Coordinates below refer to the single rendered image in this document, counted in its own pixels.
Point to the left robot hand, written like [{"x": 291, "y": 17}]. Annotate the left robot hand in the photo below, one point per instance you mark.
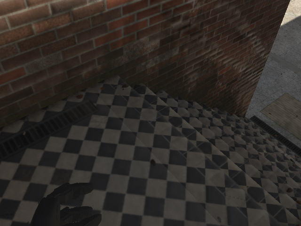
[{"x": 48, "y": 212}]

